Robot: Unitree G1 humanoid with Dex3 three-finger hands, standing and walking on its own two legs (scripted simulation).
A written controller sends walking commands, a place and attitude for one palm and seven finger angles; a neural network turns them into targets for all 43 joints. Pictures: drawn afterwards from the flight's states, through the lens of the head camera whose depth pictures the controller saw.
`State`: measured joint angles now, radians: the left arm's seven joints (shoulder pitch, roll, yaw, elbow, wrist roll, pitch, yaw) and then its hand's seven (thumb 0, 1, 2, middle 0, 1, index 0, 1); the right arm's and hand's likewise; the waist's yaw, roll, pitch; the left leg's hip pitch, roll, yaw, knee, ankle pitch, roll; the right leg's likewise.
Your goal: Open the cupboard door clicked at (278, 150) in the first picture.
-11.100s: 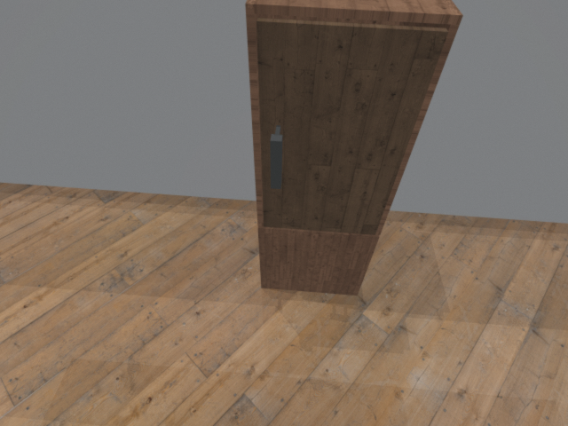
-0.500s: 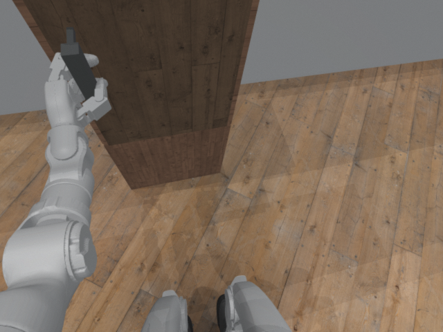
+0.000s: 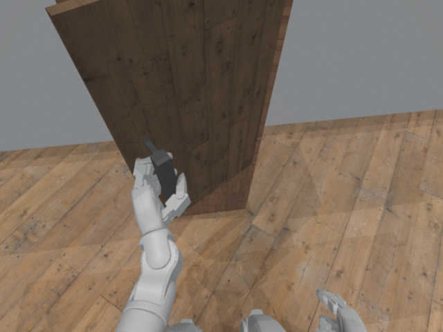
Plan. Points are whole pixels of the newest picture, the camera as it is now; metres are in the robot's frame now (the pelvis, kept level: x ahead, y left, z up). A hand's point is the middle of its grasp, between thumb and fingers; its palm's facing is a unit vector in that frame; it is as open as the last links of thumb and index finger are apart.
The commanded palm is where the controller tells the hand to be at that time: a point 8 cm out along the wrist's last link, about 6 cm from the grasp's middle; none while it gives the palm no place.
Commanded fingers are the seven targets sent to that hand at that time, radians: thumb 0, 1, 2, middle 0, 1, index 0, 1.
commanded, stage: pull the door open along its arc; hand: left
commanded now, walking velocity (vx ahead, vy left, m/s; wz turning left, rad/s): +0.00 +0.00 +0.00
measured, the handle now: (161, 171) +0.40 +0.12 +0.03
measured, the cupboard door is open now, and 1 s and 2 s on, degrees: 31 48 52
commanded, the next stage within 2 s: open thumb and fingers to let go in 0.48 s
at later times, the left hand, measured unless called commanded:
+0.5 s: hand (220, 223) +0.30 +0.01 +0.04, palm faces +0.36 -0.93 -0.08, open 7.2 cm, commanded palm +0.23 +0.04 +0.03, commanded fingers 0.00 0.90 0.90 -0.40 -1.35 -0.40 -1.35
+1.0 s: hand (219, 224) +0.30 +0.01 +0.03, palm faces +0.55 -0.83 -0.06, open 10.9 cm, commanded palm +0.25 +0.05 +0.03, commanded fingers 0.00 -0.50 0.30 -0.30 -1.20 -0.30 -1.20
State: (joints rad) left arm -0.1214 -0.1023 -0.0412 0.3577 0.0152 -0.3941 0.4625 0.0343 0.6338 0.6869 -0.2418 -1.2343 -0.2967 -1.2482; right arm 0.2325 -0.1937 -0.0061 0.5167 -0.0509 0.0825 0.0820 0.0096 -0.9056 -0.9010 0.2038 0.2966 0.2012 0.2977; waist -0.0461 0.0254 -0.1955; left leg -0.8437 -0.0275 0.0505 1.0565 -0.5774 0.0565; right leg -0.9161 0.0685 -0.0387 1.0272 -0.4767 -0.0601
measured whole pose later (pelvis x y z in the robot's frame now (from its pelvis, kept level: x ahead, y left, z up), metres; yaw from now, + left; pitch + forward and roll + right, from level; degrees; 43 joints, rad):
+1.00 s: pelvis -0.05 -0.10 -0.02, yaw +8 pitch +18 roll +4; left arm -0.20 -0.13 -0.08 0.41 0.08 -0.32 0.69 0.00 -0.01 0.52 -0.31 -1.23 -0.30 -1.23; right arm 0.16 -0.19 -0.01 0.64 -0.08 -0.07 0.00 0.01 -0.90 -0.90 0.20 0.30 0.20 0.30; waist -0.03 0.03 -0.17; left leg -0.93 -0.05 -0.07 1.09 -0.49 -0.03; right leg -0.99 0.03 -0.17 1.11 -0.46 -0.14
